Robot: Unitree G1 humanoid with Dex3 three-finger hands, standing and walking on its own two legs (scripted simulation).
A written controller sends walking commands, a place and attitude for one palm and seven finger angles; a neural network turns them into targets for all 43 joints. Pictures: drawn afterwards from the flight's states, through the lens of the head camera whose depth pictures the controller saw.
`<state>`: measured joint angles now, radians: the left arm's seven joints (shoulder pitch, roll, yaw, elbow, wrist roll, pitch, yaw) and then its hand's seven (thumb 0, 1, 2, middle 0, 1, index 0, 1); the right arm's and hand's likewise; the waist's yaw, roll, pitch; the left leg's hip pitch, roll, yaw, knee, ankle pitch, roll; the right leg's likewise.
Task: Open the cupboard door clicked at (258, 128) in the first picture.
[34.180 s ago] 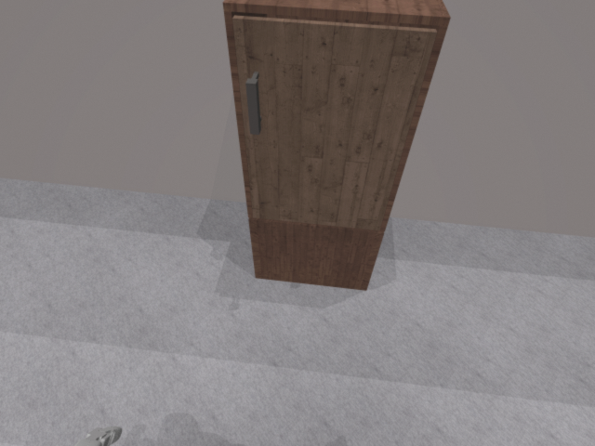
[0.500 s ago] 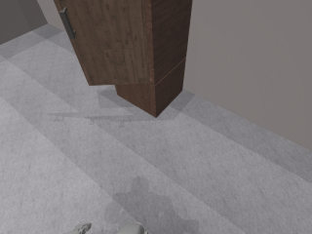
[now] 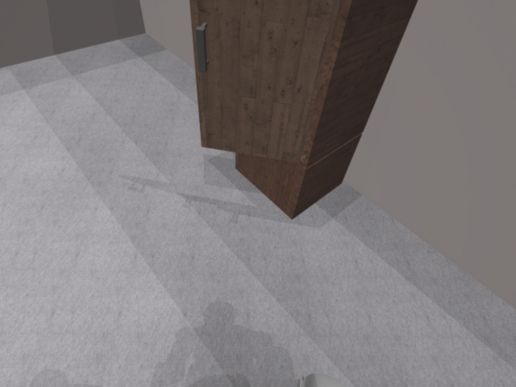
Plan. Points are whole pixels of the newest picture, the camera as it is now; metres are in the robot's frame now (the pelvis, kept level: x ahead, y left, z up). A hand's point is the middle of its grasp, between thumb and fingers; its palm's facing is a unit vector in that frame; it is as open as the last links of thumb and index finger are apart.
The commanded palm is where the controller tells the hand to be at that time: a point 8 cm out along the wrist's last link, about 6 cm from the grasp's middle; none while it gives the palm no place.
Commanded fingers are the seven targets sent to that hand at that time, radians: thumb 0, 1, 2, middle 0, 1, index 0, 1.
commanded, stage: take the last steps up to it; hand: left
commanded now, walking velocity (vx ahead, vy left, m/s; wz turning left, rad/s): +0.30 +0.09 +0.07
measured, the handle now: (203, 47) +0.99 +0.24 +0.03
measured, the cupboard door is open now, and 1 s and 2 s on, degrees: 39 39 39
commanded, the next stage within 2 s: come to a stop and stand still in 1.04 s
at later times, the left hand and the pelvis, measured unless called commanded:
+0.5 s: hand (187, 329) +0.24 +0.15 -0.16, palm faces +0.13 -0.97 -0.18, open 7.1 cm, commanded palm none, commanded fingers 0.00 0.90 0.90 -0.20 -0.30 -0.20 -0.30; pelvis +0.16 -0.03 -0.01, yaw +4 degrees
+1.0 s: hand (149, 291) +0.32 +0.25 -0.18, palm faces +0.11 -0.98 -0.16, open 7.3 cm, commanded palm none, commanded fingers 0.00 0.90 0.90 -0.20 -0.30 -0.20 -0.30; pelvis +0.33 +0.07 -0.01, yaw +1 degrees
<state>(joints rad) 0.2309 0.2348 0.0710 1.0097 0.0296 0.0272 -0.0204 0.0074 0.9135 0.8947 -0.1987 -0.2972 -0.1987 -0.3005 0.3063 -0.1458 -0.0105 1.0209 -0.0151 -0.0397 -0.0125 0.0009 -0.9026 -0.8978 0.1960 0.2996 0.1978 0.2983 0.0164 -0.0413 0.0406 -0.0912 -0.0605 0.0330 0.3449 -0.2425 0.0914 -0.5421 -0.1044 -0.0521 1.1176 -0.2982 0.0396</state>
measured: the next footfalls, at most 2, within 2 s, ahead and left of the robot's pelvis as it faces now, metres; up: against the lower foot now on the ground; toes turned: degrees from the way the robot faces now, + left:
right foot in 0.34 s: +0.22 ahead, -0.12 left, +0.00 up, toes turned -5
left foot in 0.80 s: +0.38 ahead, +0.17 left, +0.00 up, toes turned +10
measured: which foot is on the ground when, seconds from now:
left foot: down 0.00-0.34, up 0.36-0.78, down 0.80-1.00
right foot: up 0.00-0.32, down 0.34-0.80, up 0.82-1.00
